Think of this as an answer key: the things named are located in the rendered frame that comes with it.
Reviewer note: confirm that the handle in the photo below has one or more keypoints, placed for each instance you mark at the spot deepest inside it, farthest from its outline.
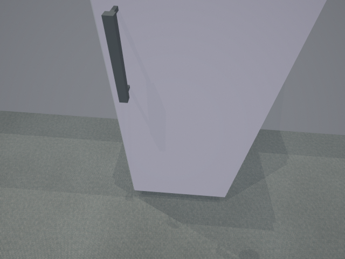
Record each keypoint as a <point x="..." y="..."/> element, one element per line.
<point x="110" y="23"/>

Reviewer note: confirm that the fridge door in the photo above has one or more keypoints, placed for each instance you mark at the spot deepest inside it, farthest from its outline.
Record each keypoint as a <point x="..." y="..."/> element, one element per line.
<point x="203" y="76"/>

